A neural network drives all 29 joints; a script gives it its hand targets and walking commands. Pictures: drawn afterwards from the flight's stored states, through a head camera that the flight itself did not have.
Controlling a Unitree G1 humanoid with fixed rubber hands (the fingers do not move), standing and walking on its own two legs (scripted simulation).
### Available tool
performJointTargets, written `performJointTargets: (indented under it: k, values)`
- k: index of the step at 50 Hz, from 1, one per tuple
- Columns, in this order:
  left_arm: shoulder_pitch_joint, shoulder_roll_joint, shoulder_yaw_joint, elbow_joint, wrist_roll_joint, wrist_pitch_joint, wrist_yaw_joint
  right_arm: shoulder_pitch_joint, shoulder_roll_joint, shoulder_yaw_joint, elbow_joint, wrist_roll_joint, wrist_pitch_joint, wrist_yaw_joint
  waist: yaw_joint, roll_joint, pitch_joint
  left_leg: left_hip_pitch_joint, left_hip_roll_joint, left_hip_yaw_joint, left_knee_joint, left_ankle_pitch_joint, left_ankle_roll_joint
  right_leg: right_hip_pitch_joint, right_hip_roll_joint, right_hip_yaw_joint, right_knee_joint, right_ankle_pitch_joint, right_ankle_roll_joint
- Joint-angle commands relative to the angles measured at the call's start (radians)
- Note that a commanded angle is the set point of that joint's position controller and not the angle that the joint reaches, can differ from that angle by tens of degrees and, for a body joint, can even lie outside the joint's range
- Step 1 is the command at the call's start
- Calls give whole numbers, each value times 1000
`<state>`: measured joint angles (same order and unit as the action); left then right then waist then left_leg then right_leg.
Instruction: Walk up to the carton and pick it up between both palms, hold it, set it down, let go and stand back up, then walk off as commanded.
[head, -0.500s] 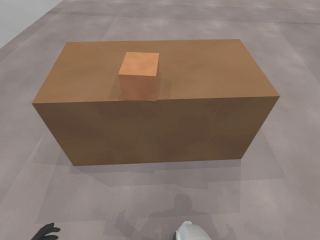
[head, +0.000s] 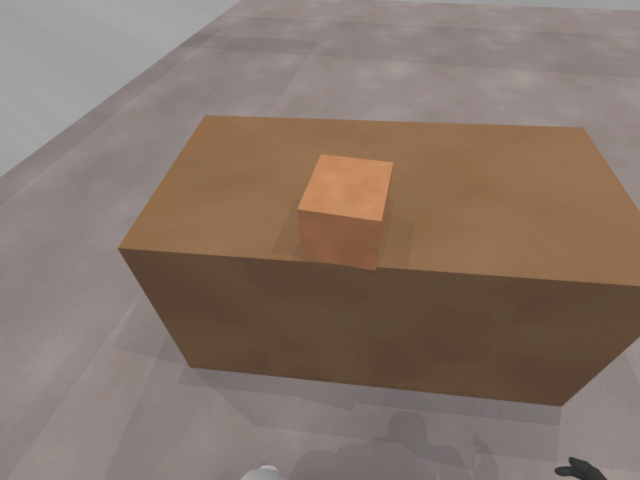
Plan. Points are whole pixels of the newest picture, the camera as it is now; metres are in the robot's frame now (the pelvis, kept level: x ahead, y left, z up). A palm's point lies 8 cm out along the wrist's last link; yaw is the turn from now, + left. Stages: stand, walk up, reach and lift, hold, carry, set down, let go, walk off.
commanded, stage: walk up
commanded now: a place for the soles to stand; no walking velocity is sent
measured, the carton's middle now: (347, 210) +0.68 +0.01 -0.09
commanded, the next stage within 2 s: none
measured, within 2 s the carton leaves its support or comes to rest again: neither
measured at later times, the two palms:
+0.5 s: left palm (136, 367) +0.30 +0.34 -0.10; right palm (571, 470) +0.19 -0.29 -0.08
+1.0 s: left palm (151, 355) +0.32 +0.31 -0.09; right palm (564, 420) +0.26 -0.30 -0.08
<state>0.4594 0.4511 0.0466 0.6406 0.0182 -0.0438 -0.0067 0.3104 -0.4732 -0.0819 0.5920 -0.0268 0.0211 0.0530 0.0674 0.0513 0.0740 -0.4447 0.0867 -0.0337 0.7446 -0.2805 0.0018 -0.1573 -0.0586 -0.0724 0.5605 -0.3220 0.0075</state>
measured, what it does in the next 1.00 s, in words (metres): walks ahead: left foot, then right foot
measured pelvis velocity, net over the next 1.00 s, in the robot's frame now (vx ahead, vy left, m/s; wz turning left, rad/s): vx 0.17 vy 0.03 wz -0.07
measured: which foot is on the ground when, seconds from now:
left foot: up 0.00-0.04, down 0.06-0.56, up 0.58-0.62, down 0.64-1.00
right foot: down 0.00-0.10, up 0.12-0.48, down 0.50-1.00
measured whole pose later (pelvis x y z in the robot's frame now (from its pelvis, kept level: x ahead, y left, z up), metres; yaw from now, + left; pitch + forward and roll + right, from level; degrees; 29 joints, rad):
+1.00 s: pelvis +0.17 +0.03 +0.00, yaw -4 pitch -4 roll +1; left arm 0.07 0.38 -0.01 0.94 -0.03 0.02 -0.02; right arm 0.16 -0.43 0.00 0.90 0.03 -0.02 0.00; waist 0.00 -0.02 0.07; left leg -0.08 0.02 0.02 0.46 -0.31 -0.03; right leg -0.30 -0.01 0.02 0.45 -0.09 0.00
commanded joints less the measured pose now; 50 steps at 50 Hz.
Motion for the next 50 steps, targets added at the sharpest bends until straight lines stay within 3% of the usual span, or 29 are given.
performJointTargets:
  k: [1,2,3,4,5,6,7,8,10,11,15,16,17,19,22,23,24,25,26,27,29,31,33,34,37,41,42,47,50]
  values:
    - [-65,266,71,-99,-7,-4,-5,-19,-148,-54,-91,7,-31,-7,-49,-171,85,232,-72,107,-194,19,27,-233,-194,225,-211,-306,-167]
    - [-71,239,67,-91,-1,-7,-8,38,-156,-58,-65,6,-39,-21,-92,-160,57,344,-53,61,-220,23,46,-302,-166,201,-103,-271,-141]
    - [-52,191,47,-87,-9,-8,-12,110,-210,-75,-41,-6,-44,-28,-136,18,9,485,-17,-38,-228,-82,58,-425,-123,145,74,-319,-107]
    - [-72,114,22,-113,-20,-13,-17,175,-270,-91,-31,-11,-54,-43,-174,241,-50,529,213,-391,-404,-337,98,-506,2,12,444,-248,-43]
    - [-57,198,43,-135,-23,1,-2,159,-290,-93,-53,-4,-50,-52,-165,222,-22,443,311,-705,-588,-586,203,-572,87,85,587,-288,-19]
    - [-103,249,63,-144,-10,19,3,176,-267,-94,-49,2,-58,-59,-184,138,29,415,351,-716,-589,-533,267,-585,46,178,661,-269,-20]
    - [-114,256,57,-134,-16,19,2,136,-242,-74,-47,5,-67,-62,-168,64,67,390,311,-577,-540,-386,274,-589,35,207,664,-227,-24]
    - [-56,216,57,-88,-23,7,-5,112,-223,-62,-37,5,-71,-72,-125,52,24,412,260,-422,-500,-196,185,-538,37,228,640,-150,-33]
    - [18,189,53,-20,-28,1,-6,24,-219,-54,-54,11,-71,-73,-66,131,-34,418,182,-210,-425,213,127,-429,15,197,567,-78,-19]
    - [-8,181,53,-16,-25,4,-7,38,-205,-53,-57,9,-75,-71,-85,176,-13,425,177,-195,-399,342,132,-450,18,177,560,-67,-13]
    - [-119,151,45,-19,-7,43,-6,80,-178,-25,-57,21,-75,-82,-100,84,29,409,199,-107,-348,680,157,-406,33,161,404,-30,13]
    - [-135,121,39,-13,-7,49,-5,41,-147,-21,-69,18,-75,-83,-85,61,34,346,170,-42,-330,726,161,-335,23,147,342,0,18]
    - [-126,112,29,1,-8,53,-2,-2,-137,-9,-69,23,-72,-83,-57,107,37,292,150,14,-312,759,143,-259,26,121,267,39,15]
    - [-168,101,26,7,-27,56,-4,-38,-139,3,-91,41,-63,-74,-77,148,24,206,118,41,-270,677,117,-149,24,83,160,160,2]
    - [-200,130,34,18,-13,66,9,-39,-177,2,-81,52,-45,-66,-60,137,-28,166,162,14,-149,595,92,-5,48,67,42,264,-21]
    - [-208,149,33,22,-10,63,11,-44,-180,7,-74,62,-39,-64,-48,83,-44,167,140,20,-86,550,69,35,33,81,-61,361,-38]
    - [-227,205,46,22,-10,63,14,-27,-181,8,-62,59,-30,-60,-44,20,-78,132,111,43,-10,390,42,101,-3,145,-49,498,-56]
    - [-244,270,61,18,-7,59,19,42,-167,9,-47,59,-28,-61,-55,-129,-112,98,35,80,105,219,6,118,-121,310,-45,651,-117]
    - [-243,300,56,19,-21,55,20,73,-164,9,-22,53,-18,-68,-54,-212,-199,129,-34,57,211,-195,-13,96,-260,480,-92,642,-216]
    - [-242,251,48,19,-22,52,28,54,-160,9,-9,44,-6,-87,-39,-214,-176,181,-33,-8,138,-342,0,8,-293,528,-114,586,-288]
    - [-313,220,33,21,-27,57,25,35,-168,12,28,40,-12,-90,-69,-214,-110,240,-32,-6,-14,-284,15,-120,-213,423,-137,345,-212]
    - [-381,198,8,24,-42,71,22,51,-198,7,76,41,-23,-76,-104,-144,-131,289,27,-79,-228,-102,25,-152,-114,331,-65,275,-111]
    - [-378,156,2,54,-41,70,9,-80,-197,6,60,44,-35,-72,-59,-146,-129,201,96,-143,-311,-82,49,-70,-43,244,-39,264,-48]
    - [-373,183,7,74,-37,73,8,-106,-194,13,74,52,-36,-68,-55,-192,-153,170,71,-106,-265,-103,49,-26,-50,261,-73,188,-53]
    - [-429,170,4,111,-38,59,4,-78,-154,27,137,54,-42,-67,-73,-141,-166,257,-4,-10,-271,-76,5,-31,-118,311,-143,256,-78]
    - [-440,136,-7,159,-41,52,-5,-115,-161,28,191,50,-46,-61,-70,-83,-158,292,21,-48,-365,-56,14,-46,-80,278,-183,166,-47]
    - [-441,143,-6,178,-45,50,-3,-125,-162,25,216,51,-46,-62,-67,-115,-120,271,27,-32,-339,-50,17,-43,-71,274,-186,179,-45]
    - [-430,127,-9,259,-47,47,-10,-211,-140,29,255,47,-63,-65,-48,-25,-66,228,71,-44,-448,-5,24,-8,-50,213,-183,281,-31]
    - [-457,143,-6,290,-48,45,-12,-216,-153,26,288,43,-66,-65,-54,-28,-14,209,54,-36,-466,-47,18,-29,-57,235,-191,257,-39]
